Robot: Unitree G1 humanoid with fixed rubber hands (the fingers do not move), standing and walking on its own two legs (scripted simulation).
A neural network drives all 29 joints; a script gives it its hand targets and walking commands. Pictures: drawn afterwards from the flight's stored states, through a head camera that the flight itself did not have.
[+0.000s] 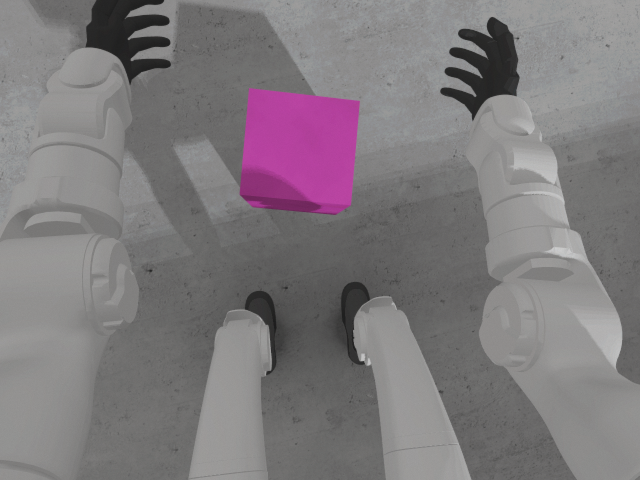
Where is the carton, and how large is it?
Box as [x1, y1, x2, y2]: [240, 88, 359, 214]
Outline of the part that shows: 249,88 240,195 252,206 298,211 335,214 350,205 359,101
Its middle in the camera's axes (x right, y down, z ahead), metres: -0.04 -0.18 +0.85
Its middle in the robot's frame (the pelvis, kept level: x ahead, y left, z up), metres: +0.53 -0.02 -0.53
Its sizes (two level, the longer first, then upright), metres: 0.210 0.200 0.250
